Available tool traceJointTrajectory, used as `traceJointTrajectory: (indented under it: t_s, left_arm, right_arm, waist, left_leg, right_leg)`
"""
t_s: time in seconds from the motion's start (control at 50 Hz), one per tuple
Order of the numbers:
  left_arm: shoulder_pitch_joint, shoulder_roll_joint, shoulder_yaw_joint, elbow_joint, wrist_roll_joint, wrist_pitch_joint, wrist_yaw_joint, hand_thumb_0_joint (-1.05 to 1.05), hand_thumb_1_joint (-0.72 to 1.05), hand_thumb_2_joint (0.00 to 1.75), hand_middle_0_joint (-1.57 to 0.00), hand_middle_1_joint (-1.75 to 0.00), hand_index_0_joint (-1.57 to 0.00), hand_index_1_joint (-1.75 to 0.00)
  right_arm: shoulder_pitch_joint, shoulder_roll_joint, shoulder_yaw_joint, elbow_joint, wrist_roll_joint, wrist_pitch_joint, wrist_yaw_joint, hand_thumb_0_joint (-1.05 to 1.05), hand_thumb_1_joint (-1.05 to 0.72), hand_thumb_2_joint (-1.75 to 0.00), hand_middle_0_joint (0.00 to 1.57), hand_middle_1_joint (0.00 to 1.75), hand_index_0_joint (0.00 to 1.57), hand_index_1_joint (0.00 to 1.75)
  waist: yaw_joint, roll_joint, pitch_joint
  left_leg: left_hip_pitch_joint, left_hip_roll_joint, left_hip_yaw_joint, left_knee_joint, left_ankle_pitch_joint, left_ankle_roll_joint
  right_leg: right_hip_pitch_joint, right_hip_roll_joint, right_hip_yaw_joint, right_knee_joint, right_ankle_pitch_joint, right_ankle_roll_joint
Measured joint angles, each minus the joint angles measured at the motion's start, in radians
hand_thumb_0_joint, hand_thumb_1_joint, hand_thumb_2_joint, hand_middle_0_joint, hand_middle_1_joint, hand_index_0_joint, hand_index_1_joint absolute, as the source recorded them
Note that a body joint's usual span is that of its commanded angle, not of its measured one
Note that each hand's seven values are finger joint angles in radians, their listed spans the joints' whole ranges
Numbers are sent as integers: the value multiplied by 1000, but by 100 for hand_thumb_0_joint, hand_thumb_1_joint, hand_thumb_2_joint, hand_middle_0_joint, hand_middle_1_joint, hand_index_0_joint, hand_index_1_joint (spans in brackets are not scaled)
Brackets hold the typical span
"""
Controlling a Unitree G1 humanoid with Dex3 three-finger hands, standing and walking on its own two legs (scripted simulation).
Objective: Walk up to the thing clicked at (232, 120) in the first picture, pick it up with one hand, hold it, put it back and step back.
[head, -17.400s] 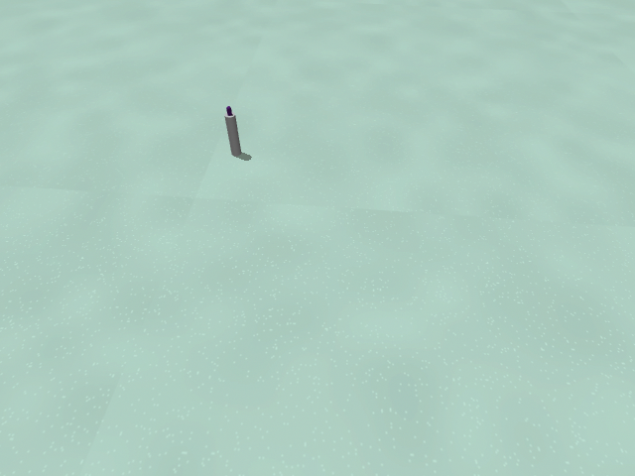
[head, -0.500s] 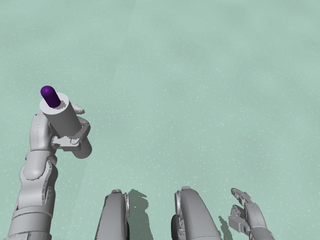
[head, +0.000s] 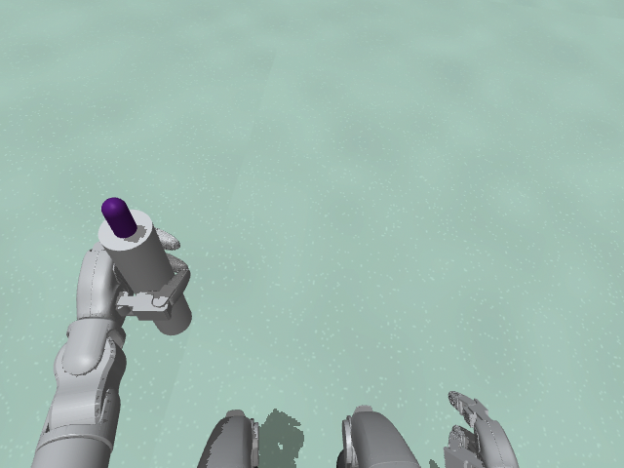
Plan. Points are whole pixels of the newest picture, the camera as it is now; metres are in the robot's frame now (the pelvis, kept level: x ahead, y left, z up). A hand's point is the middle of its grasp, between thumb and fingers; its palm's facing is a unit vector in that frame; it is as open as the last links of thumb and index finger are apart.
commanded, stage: lift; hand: left
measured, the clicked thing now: (150, 274) +0.34 +0.19 +0.03
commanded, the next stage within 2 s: hold in 0.54 s
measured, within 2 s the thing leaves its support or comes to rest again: neither
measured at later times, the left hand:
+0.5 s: hand (157, 264) +0.34 +0.17 +0.07, palm faces +0.02 -1.00 +0.00, open 7.0 cm
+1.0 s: hand (160, 251) +0.34 +0.16 +0.09, palm faces +0.02 -1.00 -0.01, open 7.0 cm
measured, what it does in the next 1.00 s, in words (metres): stands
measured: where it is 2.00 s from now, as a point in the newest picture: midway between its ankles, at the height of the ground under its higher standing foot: outside the picture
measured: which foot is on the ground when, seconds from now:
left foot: down 0.00-1.00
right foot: down 0.00-1.00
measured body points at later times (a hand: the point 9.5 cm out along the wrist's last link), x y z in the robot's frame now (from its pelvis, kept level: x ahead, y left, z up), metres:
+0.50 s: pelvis +0.01 +0.00 +0.03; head +0.07 +0.01 +0.48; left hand +0.33 +0.22 +0.07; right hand +0.14 -0.25 -0.07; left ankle +0.03 +0.12 -0.65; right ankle +0.03 -0.14 -0.65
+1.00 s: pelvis +0.02 -0.01 +0.05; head +0.07 +0.00 +0.50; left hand +0.34 +0.21 +0.09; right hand +0.15 -0.25 -0.06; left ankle +0.03 +0.12 -0.65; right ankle +0.03 -0.14 -0.65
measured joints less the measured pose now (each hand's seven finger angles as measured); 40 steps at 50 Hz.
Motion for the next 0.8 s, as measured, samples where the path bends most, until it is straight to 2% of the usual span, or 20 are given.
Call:
traceJointTrajectory:
  t_s: [0.4, 0.8]
  left_arm:
    - [22, -22, -8, 36, -4, -29, -23, 0, -6, 116, -89, -111, -92, -111]
    - [32, -44, -6, 49, -9, -52, -30, 0, -6, 116, -89, -111, -92, -111]
  right_arm:
    - [3, 0, 0, 19, -9, 1, -10, 1, -91, -89, 20, 30, 21, 30]
    - [3, -1, -5, 34, -15, 10, -8, 1, -91, -89, 20, 30, 21, 30]
  waist:
    - [6, -4, 40]
    - [15, -3, 64]
  left_leg:
    - [198, 2, 11, -165, 51, -3]
    - [301, 1, 16, -249, 73, -7]
  right_leg:
    - [193, 2, 4, -159, 50, -3]
    - [291, 2, 5, -234, 67, -6]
